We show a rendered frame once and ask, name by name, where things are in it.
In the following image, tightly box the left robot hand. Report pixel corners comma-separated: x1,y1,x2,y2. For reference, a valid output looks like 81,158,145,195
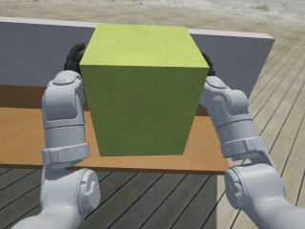
64,43,85,86

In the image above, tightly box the right robot forearm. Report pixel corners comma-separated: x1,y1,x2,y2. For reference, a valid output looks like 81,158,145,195
199,75,286,197

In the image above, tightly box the right robot hand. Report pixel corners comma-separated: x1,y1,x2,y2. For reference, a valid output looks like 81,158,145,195
201,52,215,76

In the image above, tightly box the left robot forearm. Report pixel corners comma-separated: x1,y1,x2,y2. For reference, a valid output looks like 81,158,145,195
40,70,90,208

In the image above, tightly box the right robot upper arm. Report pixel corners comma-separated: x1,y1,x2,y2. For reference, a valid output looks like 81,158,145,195
224,161,305,229

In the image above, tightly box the table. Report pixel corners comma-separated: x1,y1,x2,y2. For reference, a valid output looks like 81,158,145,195
0,84,230,176

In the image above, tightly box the carton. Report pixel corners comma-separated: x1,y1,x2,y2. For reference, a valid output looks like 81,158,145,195
79,23,210,157

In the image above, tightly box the left robot upper arm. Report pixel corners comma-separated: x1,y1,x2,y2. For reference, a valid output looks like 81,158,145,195
11,168,101,229

